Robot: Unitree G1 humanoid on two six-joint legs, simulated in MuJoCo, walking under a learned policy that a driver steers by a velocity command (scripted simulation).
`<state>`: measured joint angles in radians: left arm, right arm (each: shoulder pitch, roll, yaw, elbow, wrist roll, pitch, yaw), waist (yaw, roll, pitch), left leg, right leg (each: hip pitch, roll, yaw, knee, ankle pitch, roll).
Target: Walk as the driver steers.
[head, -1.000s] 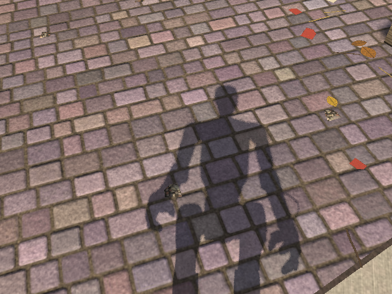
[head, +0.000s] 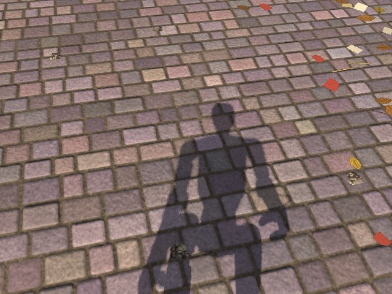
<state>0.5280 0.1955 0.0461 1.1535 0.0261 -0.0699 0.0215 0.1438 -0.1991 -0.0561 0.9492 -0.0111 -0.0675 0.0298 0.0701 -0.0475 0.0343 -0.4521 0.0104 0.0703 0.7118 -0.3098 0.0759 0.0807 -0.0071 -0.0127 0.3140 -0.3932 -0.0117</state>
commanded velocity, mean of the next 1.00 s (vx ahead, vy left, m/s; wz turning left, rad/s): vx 0.47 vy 0.00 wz -0.45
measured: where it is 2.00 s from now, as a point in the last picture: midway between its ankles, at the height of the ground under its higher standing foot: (248, 271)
